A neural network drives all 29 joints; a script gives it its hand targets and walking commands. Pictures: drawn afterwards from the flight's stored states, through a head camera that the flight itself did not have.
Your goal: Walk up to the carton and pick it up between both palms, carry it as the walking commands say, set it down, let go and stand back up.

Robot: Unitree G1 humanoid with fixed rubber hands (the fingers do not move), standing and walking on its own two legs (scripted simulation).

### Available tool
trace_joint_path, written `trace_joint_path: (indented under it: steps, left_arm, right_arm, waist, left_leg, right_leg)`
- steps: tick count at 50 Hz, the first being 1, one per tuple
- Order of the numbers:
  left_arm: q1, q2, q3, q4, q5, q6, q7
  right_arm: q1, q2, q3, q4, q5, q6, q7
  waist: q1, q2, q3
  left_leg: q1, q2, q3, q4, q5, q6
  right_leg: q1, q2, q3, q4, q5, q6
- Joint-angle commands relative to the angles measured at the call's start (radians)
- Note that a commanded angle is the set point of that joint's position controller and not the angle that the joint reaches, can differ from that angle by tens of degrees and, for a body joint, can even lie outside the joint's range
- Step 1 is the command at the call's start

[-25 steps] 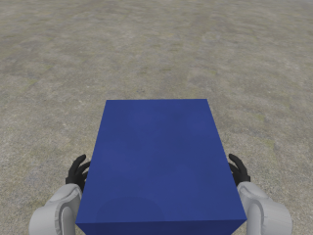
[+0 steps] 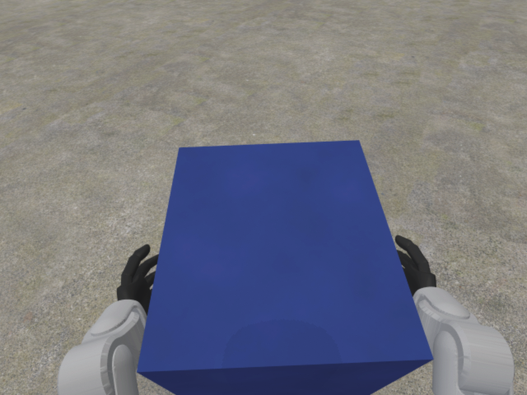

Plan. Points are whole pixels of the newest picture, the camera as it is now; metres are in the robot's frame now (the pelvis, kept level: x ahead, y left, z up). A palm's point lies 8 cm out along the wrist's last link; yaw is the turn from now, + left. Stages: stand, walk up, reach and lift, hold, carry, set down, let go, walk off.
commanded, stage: carry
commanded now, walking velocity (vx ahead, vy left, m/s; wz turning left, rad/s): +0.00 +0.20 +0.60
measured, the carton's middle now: (274, 275) +0.30 -0.02 +0.04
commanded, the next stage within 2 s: none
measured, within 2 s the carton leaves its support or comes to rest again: neither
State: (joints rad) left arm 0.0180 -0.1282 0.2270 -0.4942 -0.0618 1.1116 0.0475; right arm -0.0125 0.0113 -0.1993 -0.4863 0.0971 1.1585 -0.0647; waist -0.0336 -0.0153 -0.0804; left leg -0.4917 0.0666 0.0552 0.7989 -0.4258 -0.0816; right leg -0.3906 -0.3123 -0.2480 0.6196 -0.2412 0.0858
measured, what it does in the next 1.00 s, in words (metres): steps to the left, turning left: left foot, then right foot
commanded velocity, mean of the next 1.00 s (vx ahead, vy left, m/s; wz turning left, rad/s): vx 0.00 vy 0.20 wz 0.60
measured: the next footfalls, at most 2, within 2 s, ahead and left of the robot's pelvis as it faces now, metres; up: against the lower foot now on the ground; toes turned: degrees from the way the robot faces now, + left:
left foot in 0.06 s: +0.06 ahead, +0.19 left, +0.00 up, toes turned +9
right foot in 0.38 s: +0.02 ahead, +0.03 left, +0.00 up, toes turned +2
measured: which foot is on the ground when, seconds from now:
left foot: up 0.00-0.04, down 0.06-0.38, up 0.40-0.72, down 0.74-1.00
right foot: down 0.00-0.04, up 0.06-0.36, down 0.38-0.72, up 0.74-1.00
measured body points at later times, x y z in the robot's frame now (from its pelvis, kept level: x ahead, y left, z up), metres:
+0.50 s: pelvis -0.07 +0.12 +0.00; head -0.08 +0.09 +0.45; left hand +0.12 +0.35 +0.07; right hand +0.21 -0.01 +0.05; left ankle -0.06 +0.23 -0.67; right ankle -0.02 +0.03 -0.73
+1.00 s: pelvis -0.19 +0.24 -0.02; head -0.18 +0.25 +0.43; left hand -0.09 +0.53 +0.05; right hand +0.12 +0.23 +0.04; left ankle -0.16 +0.35 -0.73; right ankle -0.13 +0.17 -0.70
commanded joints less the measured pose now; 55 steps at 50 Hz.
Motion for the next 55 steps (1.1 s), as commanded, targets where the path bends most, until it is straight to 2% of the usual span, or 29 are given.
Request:
trace_joint_path:
  steps: [1,2,3,5,6,8,11,15,17,18,19,20,21,22,24,28,33,34,35,36,37,38,41,44,49,52,53,54,55]
  left_arm:
    - [-0.356,-0.644,-0.768,-0.160,-0.160,0.017,-0.085]
    - [-0.383,-0.638,-0.772,-0.161,-0.158,0.024,-0.083]
    - [-0.396,-0.651,-0.784,-0.163,-0.163,0.028,-0.086]
    - [-0.469,-0.726,-0.872,-0.175,-0.210,0.018,-0.100]
    - [-0.474,-0.774,-0.887,-0.144,-0.228,0.015,-0.111]
    - [-0.531,-0.798,-0.920,-0.179,-0.260,-0.001,-0.122]
    - [-0.556,-0.797,-0.938,-0.237,-0.260,-0.029,-0.117]
    - [-0.446,-0.726,-0.873,-0.183,-0.215,-0.037,-0.115]
    - [-0.386,-0.697,-0.835,-0.133,-0.199,-0.034,-0.119]
    - [-0.364,-0.687,-0.816,-0.113,-0.194,-0.033,-0.123]
    - [-0.351,-0.682,-0.793,-0.089,-0.193,-0.034,-0.127]
    - [-0.342,-0.672,-0.771,-0.072,-0.187,-0.036,-0.129]
    - [-0.319,-0.671,-0.743,-0.039,-0.161,-0.038,-0.127]
    - [-0.362,-0.675,-0.748,-0.075,-0.169,-0.031,-0.127]
    - [-0.441,-0.683,-0.768,-0.140,-0.187,-0.033,-0.121]
    - [-0.421,-0.624,-0.760,-0.172,-0.171,-0.011,-0.099]
    - [-0.324,-0.630,-0.757,-0.148,-0.156,0.014,-0.081]
    - [-0.331,-0.634,-0.763,-0.149,-0.154,0.019,-0.079]
    - [-0.355,-0.642,-0.770,-0.152,-0.156,0.023,-0.076]
    - [-0.392,-0.642,-0.781,-0.164,-0.158,0.027,-0.076]
    - [-0.400,-0.659,-0.795,-0.156,-0.165,0.031,-0.079]
    - [-0.456,-0.696,-0.849,-0.184,-0.195,0.022,-0.086]
    - [-0.523,-0.813,-0.931,-0.182,-0.260,0.000,-0.112]
    - [-0.534,-0.801,-0.950,-0.220,-0.264,-0.021,-0.112]
    - [-0.454,-0.730,-0.894,-0.191,-0.220,-0.039,-0.108]
    - [-0.381,-0.699,-0.840,-0.121,-0.198,-0.034,-0.117]
    - [-0.360,-0.688,-0.820,-0.105,-0.190,-0.033,-0.119]
    - [-0.357,-0.683,-0.797,-0.087,-0.188,-0.035,-0.121]
    - [-0.346,-0.673,-0.771,-0.068,-0.182,-0.037,-0.122]
  right_arm:
    - [-0.373,0.800,0.822,-0.141,0.173,-0.005,0.111]
    - [-0.356,0.796,0.803,-0.127,0.160,-0.004,0.114]
    - [-0.320,0.775,0.787,-0.117,0.140,-0.005,0.116]
    - [-0.392,0.808,0.783,-0.174,0.144,-0.028,0.120]
    - [-0.404,0.830,0.785,-0.192,0.141,-0.037,0.121]
    - [-0.429,0.849,0.783,-0.219,0.148,-0.059,0.124]
    - [-0.399,0.852,0.799,-0.223,0.151,-0.073,0.137]
    - [-0.379,0.820,0.840,-0.227,0.155,-0.079,0.127]
    - [-0.396,0.797,0.856,-0.233,0.155,-0.074,0.118]
    - [-0.413,0.786,0.867,-0.235,0.155,-0.070,0.113]
    - [-0.419,0.795,0.882,-0.237,0.152,-0.063,0.111]
    - [-0.468,0.773,0.896,-0.271,0.152,-0.057,0.114]
    - [-0.534,0.782,0.905,-0.271,0.169,-0.054,0.117]
    - [-0.556,0.803,0.899,-0.253,0.182,-0.054,0.119]
    - [-0.561,0.826,0.892,-0.234,0.198,-0.052,0.127]
    - [-0.472,0.823,0.870,-0.175,0.188,-0.031,0.118]
    - [-0.437,0.800,0.846,-0.174,0.185,-0.003,0.109]
    - [-0.414,0.793,0.834,-0.156,0.183,-0.001,0.109]
    - [-0.393,0.792,0.814,-0.130,0.178,0.001,0.110]
    - [-0.370,0.783,0.793,-0.123,0.163,-0.001,0.113]
    - [-0.335,0.761,0.775,-0.116,0.143,-0.005,0.115]
    - [-0.366,0.786,0.767,-0.143,0.145,-0.019,0.120]
    - [-0.452,0.848,0.773,-0.228,0.155,-0.060,0.121]
    - [-0.401,0.844,0.778,-0.213,0.148,-0.074,0.130]
    - [-0.370,0.818,0.818,-0.213,0.155,-0.084,0.126]
    - [-0.417,0.792,0.850,-0.232,0.162,-0.079,0.115]
    - [-0.440,0.784,0.862,-0.238,0.166,-0.073,0.113]
    - [-0.433,0.792,0.875,-0.234,0.162,-0.066,0.111]
    - [-0.497,0.770,0.892,-0.266,0.159,-0.057,0.112]
  waist:
    - [0.021,-0.151,-0.315]
    - [-0.003,0.090,-0.275]
    - [-0.010,0.340,-0.249]
    - [0.011,0.272,-0.271]
    - [0.020,0.241,-0.269]
    - [0.021,0.282,-0.309]
    - [0.018,0.245,-0.317]
    - [0.020,0.164,-0.343]
    - [0.043,0.111,-0.341]
    - [0.067,0.011,-0.354]
    - [0.060,-0.275,-0.324]
    - [0.049,-0.440,-0.271]
    - [0.044,-0.331,-0.218]
    - [0.038,-0.181,-0.171]
    - [0.027,-0.125,-0.133]
    - [0.036,-0.203,-0.192]
    - [0.045,-0.321,-0.263]
    - [0.032,-0.276,-0.293]
    - [0.017,-0.136,-0.310]
    - [-0.008,0.136,-0.272]
    - [-0.009,0.331,-0.247]
    - [-0.003,0.294,-0.268]
    - [0.018,0.248,-0.309]
    - [0.015,0.259,-0.337]
    - [0.012,0.149,-0.358]
    - [0.041,0.115,-0.343]
    - [0.064,0.022,-0.351]
    - [0.055,-0.278,-0.327]
    - [0.049,-0.445,-0.256]
  left_leg:
    - [0.255,-0.066,0.074,-0.365,0.142,0.043]
    - [0.369,0.053,-0.123,-0.426,0.389,0.102]
    - [0.467,0.243,-0.435,-0.397,0.820,0.199]
    - [0.432,0.225,-0.334,-0.276,0.965,0.272]
    - [0.408,0.176,-0.243,-0.251,0.973,0.242]
    - [0.338,0.122,-0.199,-0.281,0.719,0.226]
    - [0.254,0.138,-0.280,-0.379,0.391,0.247]
    - [0.216,0.144,-0.352,-0.381,0.448,0.265]
    - [0.106,0.097,-0.316,-0.361,0.425,0.216]
    - [-0.077,0.046,-0.230,-0.262,0.356,0.157]
    - [-0.261,-0.041,-0.102,-0.015,0.099,0.109]
    - [-0.338,-0.065,-0.032,0.242,-0.084,0.046]
    - [-0.267,0.030,-0.129,0.384,-0.038,0.048]
    - [-0.220,0.011,-0.108,0.396,0.006,0.046]
    - [-0.179,0.009,-0.081,0.261,0.020,0.024]
    - [-0.094,-0.046,0.044,0.097,0.008,0.006]
    - [0.016,-0.067,0.110,-0.159,0.025,0.016]
    - [0.121,-0.082,0.121,-0.272,0.082,0.031]
    - [0.248,-0.062,0.057,-0.394,0.155,0.057]
    - [0.372,0.084,-0.188,-0.441,0.426,0.126]
    - [0.443,0.242,-0.457,-0.402,0.789,0.210]
    - [0.445,0.251,-0.424,-0.333,0.885,0.268]
    - [0.405,0.143,-0.225,-0.267,0.854,0.241]
    - [0.326,0.132,-0.256,-0.333,0.544,0.249]
    - [0.255,0.159,-0.395,-0.412,0.442,0.288]
    - [0.093,0.083,-0.332,-0.435,0.376,0.195]
    - [-0.092,0.028,-0.238,-0.352,0.301,0.124]
    - [-0.245,-0.055,-0.118,-0.073,0.087,0.094]
    - [-0.312,-0.079,-0.038,0.215,-0.067,0.038]
  right_leg:
    - [0.159,-0.043,-0.023,0.107,0.236,-0.025]
    - [-0.074,0.046,-0.036,0.272,-0.158,0.020]
    - [-0.355,0.160,-0.012,0.526,-0.474,0.060]
    - [-0.394,0.160,0.152,0.684,-0.460,0.035]
    - [-0.355,0.156,0.157,0.649,-0.391,0.033]
    - [-0.278,0.171,0.145,0.559,-0.290,0.017]
    - [-0.188,0.197,0.142,0.475,-0.227,-0.008]
    - [-0.050,0.235,0.158,0.185,-0.238,-0.049]
    - [0.143,0.225,0.149,-0.067,-0.170,-0.069]
    - [0.375,0.123,0.219,-0.210,-0.107,-0.096]
    - [0.478,-0.147,0.497,-0.286,-0.034,-0.166]
    - [0.355,-0.370,0.664,-0.332,0.072,-0.285]
    - [0.218,-0.302,0.519,-0.311,0.075,-0.270]
    - [0.140,-0.224,0.404,-0.334,0.010,-0.216]
    - [0.103,-0.127,0.257,-0.273,0.027,-0.145]
    - [0.179,-0.102,0.100,-0.211,0.313,-0.116]
    - [0.265,-0.124,0.046,-0.108,0.373,-0.090]
    - [0.234,-0.096,0.009,-0.023,0.316,-0.067]
    - [0.152,-0.033,-0.029,0.115,0.186,-0.022]
    - [-0.113,0.064,-0.029,0.315,-0.254,0.026]
    - [-0.358,0.155,0.023,0.557,-0.466,0.059]
    - [-0.400,0.150,0.139,0.681,-0.483,0.040]
    - [-0.337,0.166,0.169,0.623,-0.333,0.025]
    - [-0.233,0.196,0.158,0.499,-0.242,0.004]
    - [-0.083,0.248,0.177,0.255,-0.242,-0.045]
    - [0.180,0.239,0.158,-0.072,-0.168,-0.083]
    - [0.409,0.133,0.230,-0.211,-0.119,-0.113]
    - [0.486,-0.141,0.544,-0.302,-0.109,-0.190]
    - [0.335,-0.366,0.679,-0.350,0.015,-0.307]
